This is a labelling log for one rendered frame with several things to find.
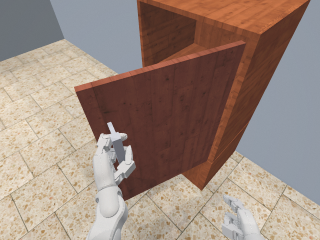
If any cupboard door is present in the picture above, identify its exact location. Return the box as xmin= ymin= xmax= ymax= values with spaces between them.
xmin=74 ymin=40 xmax=246 ymax=201

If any left robot forearm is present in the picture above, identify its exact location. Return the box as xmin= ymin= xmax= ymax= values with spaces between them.
xmin=85 ymin=186 xmax=129 ymax=240

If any right robot hand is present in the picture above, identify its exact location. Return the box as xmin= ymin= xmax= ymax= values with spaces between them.
xmin=221 ymin=194 xmax=261 ymax=240

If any handle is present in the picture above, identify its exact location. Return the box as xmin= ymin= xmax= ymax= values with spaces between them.
xmin=107 ymin=122 xmax=126 ymax=165

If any left robot hand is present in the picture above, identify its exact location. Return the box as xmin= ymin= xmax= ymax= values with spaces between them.
xmin=92 ymin=133 xmax=136 ymax=192

